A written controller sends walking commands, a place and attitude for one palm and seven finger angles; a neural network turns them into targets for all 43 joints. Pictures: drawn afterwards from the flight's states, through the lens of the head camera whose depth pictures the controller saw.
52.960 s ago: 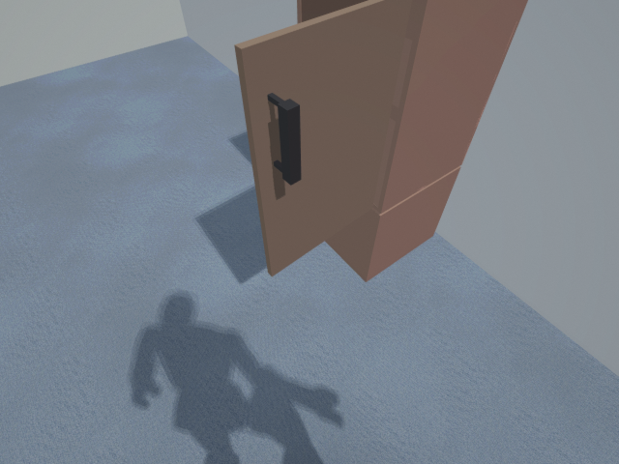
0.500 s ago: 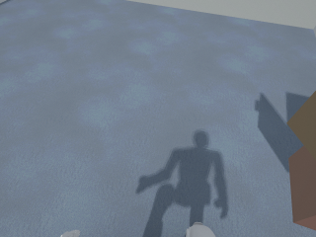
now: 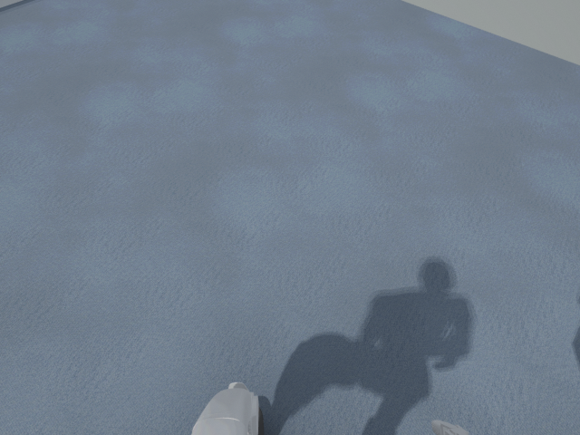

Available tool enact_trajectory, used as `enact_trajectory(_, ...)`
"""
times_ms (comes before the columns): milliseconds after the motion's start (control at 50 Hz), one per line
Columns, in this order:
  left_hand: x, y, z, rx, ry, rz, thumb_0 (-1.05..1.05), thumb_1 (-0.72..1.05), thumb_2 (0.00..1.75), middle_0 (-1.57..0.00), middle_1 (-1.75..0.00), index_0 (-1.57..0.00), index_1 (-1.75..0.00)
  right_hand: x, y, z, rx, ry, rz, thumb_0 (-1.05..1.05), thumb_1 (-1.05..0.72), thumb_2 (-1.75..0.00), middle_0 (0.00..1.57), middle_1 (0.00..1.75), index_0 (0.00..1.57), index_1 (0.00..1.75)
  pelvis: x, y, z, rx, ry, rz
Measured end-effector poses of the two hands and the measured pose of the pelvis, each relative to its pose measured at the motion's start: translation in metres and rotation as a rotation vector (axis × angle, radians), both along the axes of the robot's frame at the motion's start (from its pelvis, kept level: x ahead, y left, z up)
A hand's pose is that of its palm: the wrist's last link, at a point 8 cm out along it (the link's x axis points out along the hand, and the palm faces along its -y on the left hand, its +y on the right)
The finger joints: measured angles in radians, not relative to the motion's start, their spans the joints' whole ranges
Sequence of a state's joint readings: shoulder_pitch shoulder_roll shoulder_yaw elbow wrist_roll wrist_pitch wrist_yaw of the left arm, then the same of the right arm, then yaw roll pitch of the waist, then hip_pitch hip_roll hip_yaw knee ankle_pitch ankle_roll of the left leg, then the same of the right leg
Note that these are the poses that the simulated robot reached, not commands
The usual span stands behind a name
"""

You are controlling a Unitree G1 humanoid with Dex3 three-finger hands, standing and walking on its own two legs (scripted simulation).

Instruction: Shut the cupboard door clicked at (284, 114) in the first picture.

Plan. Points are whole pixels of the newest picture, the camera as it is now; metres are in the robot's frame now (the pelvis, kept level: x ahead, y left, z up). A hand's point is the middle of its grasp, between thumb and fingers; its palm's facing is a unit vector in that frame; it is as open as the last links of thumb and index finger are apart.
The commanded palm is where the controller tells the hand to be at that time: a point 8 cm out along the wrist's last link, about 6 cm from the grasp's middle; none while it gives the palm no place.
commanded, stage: walk to a spot facing it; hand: left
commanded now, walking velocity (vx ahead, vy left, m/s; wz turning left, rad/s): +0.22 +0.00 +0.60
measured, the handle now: out of the picture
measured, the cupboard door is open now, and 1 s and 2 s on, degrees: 32 32 32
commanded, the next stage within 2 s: turn to face it in 0.02 s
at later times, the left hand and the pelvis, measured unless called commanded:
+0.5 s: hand (174, 358) +0.24 +0.22 -0.17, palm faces +0.02 -0.99 -0.17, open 7.4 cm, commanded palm none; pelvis +0.16 +0.04 +0.00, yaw -3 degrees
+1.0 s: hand (183, 290) +0.37 +0.24 -0.19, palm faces -0.25 -0.95 -0.20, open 7.4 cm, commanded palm none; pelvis +0.24 +0.07 -0.01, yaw -19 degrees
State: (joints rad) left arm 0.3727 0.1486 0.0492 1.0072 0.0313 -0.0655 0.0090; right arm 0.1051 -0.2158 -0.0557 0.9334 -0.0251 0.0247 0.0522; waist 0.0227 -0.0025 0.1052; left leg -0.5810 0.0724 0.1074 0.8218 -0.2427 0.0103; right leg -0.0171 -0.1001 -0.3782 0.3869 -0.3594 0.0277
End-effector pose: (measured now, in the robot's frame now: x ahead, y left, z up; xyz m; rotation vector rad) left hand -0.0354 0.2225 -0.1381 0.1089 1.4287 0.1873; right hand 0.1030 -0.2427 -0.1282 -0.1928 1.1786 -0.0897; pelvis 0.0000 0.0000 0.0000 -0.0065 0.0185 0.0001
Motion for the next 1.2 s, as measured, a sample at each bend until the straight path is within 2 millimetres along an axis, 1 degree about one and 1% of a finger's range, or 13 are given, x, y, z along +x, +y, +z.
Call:
enact_trajectory(100,0.006,0.019,-0.022,-0.03,0.094,0.08,0.01,0.91,0.9,-0.2,-0.3,-0.2,-0.3,0.1,0.032,-0.006,-0.02,-0.132,0.112,0.0,-0.91,-0.9,0.19,0.3,0.19,0.3,0.05,0.025,-0.023,-0.012,-0.008,0.045)
enact_trajectory(140,0.025,0.033,-0.03,-0.026,0.1,0.091,0.01,0.9,0.9,-0.21,-0.3,-0.2,-0.3,0.121,0.042,-0.008,-0.035,-0.164,0.124,0.0,-0.91,-0.9,0.19,0.3,0.2,0.3,0.063,0.033,-0.028,-0.013,-0.014,0.071)
enact_trajectory(180,0.058,0.048,-0.029,-0.001,0.044,0.094,0.01,0.9,0.9,-0.2,-0.3,-0.2,-0.3,0.128,0.048,-0.005,-0.05,-0.145,0.137,0.0,-0.91,-0.9,0.2,0.3,0.2,0.3,0.074,0.037,-0.023,-0.01,-0.02,0.081)
enact_trajectory(300,0.165,0.07,-0.007,0.038,-0.16,0.056,0.01,0.91,0.9,-0.2,-0.3,-0.19,-0.3,0.123,0.064,0.006,-0.054,-0.043,0.104,0.0,-0.9,-0.9,0.2,0.3,0.2,0.3,0.109,0.046,-0.002,-0.017,-0.022,0.074)
enact_trajectory(440,0.24,0.058,0.0,0.002,-0.187,-0.025,0.0,0.91,0.9,-0.2,-0.3,-0.19,-0.3,0.116,0.053,0.007,-0.057,0.013,-0.033,-0.01,-0.93,-0.9,0.2,0.3,0.2,0.3,0.15,0.045,0.005,-0.018,-0.023,-0.001)
enact_trajectory(620,0.315,0.025,-0.009,0.003,-0.173,-0.191,0.01,0.9,0.9,-0.2,-0.3,-0.19,-0.3,0.092,0.026,-0.025,-0.019,0.124,-0.226,0.0,-0.91,-0.9,0.2,0.3,0.2,0.3,0.192,0.023,-0.014,-0.01,-0.009,-0.132)
enact_trajectory(680,0.329,0.019,-0.006,0.016,-0.182,-0.217,0.01,0.9,0.9,-0.2,-0.3,-0.2,-0.3,0.089,0.017,-0.027,-0.024,0.164,-0.264,0.0,-0.91,-0.9,0.2,0.3,0.2,0.3,0.198,0.021,-0.013,-0.015,-0.006,-0.156)
enact_trajectory(740,0.336,0.02,-0.001,0.028,-0.164,-0.229,0.0,0.9,0.9,-0.2,-0.3,-0.2,-0.3,0.098,0.013,-0.019,-0.032,0.161,-0.28,0.0,-0.91,-0.9,0.2,0.3,0.2,0.3,0.205,0.022,-0.006,-0.008,-0.001,-0.184)
enact_trajectory(860,0.357,0.035,-0.001,0.025,-0.125,-0.287,0.01,0.9,0.9,-0.2,-0.3,-0.2,-0.3,0.132,0.017,-0.003,-0.049,0.061,-0.316,0.0,-0.9,-0.9,0.2,0.3,0.2,0.3,0.221,0.034,-0.001,0.004,0.011,-0.248)
enact_trajectory(940,0.382,0.054,-0.01,0.011,-0.128,-0.323,0.01,0.9,0.9,-0.21,-0.3,-0.2,-0.3,0.155,0.029,0.002,-0.077,-0.013,-0.341,0.0,-0.9,-0.9,0.2,0.3,0.2,0.3,0.236,0.053,-0.007,-0.003,0.011,-0.298)
enact_trajectory(1000,0.408,0.067,-0.018,0.005,-0.141,-0.346,0.01,0.9,0.9,-0.2,-0.3,-0.2,-0.3,0.161,0.042,0.005,-0.102,-0.05,-0.352,0.0,-0.9,-0.9,0.2,0.3,0.2,0.3,0.245,0.066,-0.012,-0.012,0.007,-0.338)
enact_trajectory(1100,0.454,0.072,-0.004,-0.003,-0.192,-0.43,0.01,0.91,0.9,-0.2,-0.3,-0.19,-0.3,0.144,0.061,0.02,-0.109,-0.035,-0.4,0.0,-0.9,-0.9,0.2,0.3,0.2,0.3,0.252,0.075,0.001,-0.041,0.001,-0.408)
enact_trajectory(1200,0.493,0.057,0.01,-0.014,-0.248,-0.524,0.01,0.91,0.9,-0.2,-0.3,-0.19,-0.3,0.112,0.069,0.022,-0.102,0.011,-0.491,0.0,-0.9,-0.9,0.2,0.3,0.2,0.3,0.255,0.078,0.007,-0.05,0.001,-0.476)
